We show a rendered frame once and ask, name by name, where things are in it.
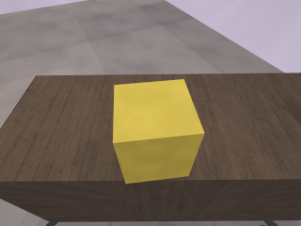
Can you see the pedestal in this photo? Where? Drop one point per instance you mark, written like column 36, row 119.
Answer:
column 58, row 160

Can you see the carton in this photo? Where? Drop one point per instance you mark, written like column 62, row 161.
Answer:
column 156, row 130

